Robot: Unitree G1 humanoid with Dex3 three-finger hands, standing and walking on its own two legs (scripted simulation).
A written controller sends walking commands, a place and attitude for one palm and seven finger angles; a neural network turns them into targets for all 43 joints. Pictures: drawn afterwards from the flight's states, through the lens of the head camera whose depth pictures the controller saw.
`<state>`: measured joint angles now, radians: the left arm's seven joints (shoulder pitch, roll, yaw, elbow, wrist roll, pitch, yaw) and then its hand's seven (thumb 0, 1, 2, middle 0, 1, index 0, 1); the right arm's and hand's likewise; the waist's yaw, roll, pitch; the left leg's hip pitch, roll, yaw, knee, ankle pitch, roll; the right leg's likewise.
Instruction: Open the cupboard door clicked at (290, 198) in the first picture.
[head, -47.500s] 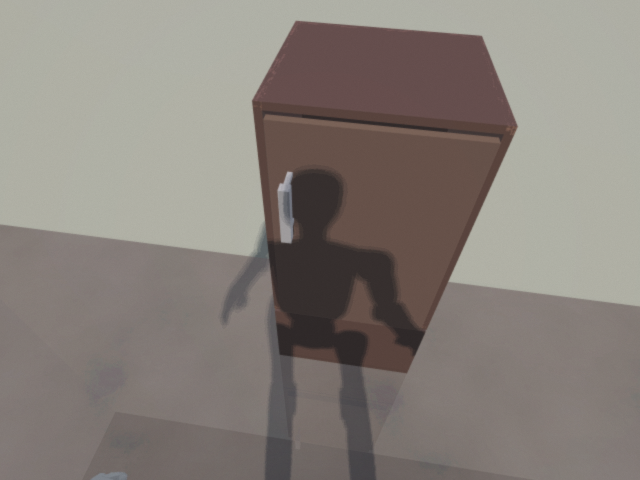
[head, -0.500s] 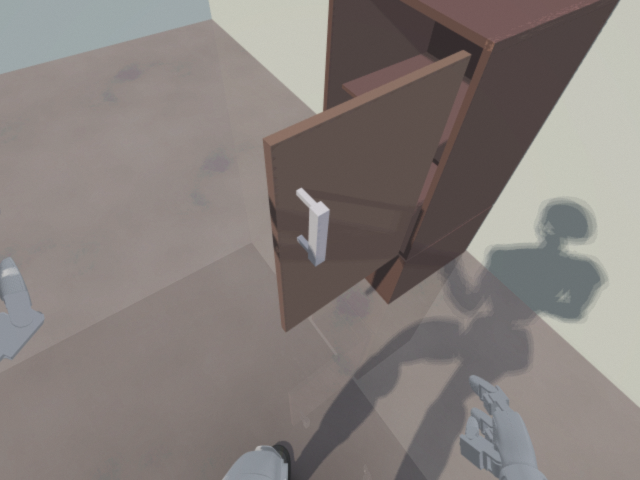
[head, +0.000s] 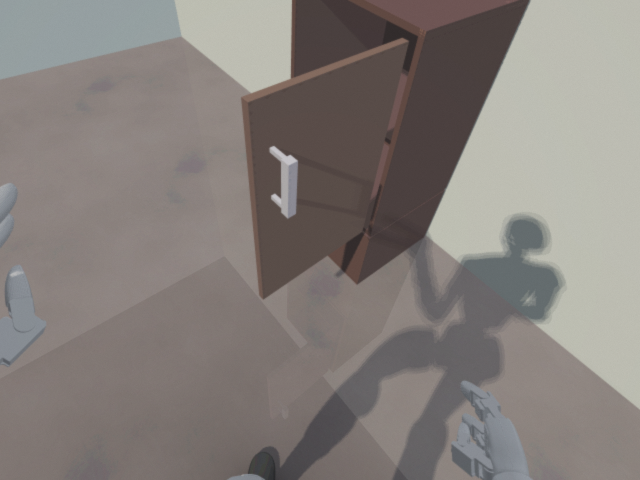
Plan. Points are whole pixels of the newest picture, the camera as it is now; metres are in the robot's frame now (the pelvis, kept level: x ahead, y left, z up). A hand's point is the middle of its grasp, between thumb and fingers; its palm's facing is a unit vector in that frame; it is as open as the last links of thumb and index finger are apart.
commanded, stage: stop stepping back and stand still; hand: left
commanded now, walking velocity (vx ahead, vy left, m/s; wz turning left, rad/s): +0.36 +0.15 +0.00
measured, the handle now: (282, 182) +0.61 +0.12 -0.03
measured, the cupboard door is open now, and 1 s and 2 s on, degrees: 92 92 92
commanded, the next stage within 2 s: let the arm hang, fingers relaxed in 0.64 s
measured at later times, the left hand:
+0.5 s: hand out of the picture +0.11 +0.24 +0.17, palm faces +0.43 -0.76 -0.49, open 7.4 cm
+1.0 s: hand out of the picture -0.01 +0.17 -0.15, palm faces +0.03 -0.98 -0.19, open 7.4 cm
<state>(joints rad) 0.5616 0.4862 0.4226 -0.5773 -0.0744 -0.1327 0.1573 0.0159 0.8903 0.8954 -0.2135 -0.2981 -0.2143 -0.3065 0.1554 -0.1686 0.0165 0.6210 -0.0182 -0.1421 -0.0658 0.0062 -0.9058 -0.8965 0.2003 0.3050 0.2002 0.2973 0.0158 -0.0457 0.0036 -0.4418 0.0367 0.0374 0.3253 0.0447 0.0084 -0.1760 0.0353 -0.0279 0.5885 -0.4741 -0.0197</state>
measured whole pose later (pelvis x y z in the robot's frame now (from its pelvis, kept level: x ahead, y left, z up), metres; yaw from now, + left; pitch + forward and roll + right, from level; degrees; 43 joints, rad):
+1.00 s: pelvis -0.08 -0.01 +0.00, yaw +3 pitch -2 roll +0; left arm 0.26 0.17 -0.01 0.82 0.02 0.06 0.00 0.01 0.91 0.90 -0.20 -0.29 -0.20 -0.30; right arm 0.16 -0.21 0.01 0.90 -0.03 0.01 0.00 0.00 -0.91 -0.90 0.20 0.30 0.20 0.30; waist -0.02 0.00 0.03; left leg -0.31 0.00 0.02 0.55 -0.21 0.01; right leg -0.22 0.00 -0.07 0.58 -0.33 -0.03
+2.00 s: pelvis -0.08 +0.00 +0.01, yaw +2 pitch -2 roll +0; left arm 0.17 0.25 0.01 1.13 0.01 -0.01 0.01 0.00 0.91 0.90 -0.20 -0.30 -0.20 -0.30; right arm 0.16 -0.25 -0.02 1.14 -0.02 0.00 -0.02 0.00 -0.91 -0.90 0.20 0.30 0.20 0.30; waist -0.01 0.02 0.07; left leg -0.21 0.00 0.04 0.36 -0.12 0.02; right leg -0.11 0.00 -0.06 0.37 -0.23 -0.02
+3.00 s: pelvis -0.05 -0.01 +0.02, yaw +2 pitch -1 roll +0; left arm 0.17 0.25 0.01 1.15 0.01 -0.02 0.02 0.00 0.91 0.90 -0.20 -0.30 -0.20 -0.30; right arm 0.16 -0.24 0.00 1.15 -0.01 0.00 -0.03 0.00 -0.91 -0.90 0.20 0.30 0.20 0.30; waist -0.01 0.01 0.06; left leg -0.15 0.01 0.04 0.32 -0.15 0.00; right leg -0.04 0.01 -0.05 0.30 -0.24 -0.03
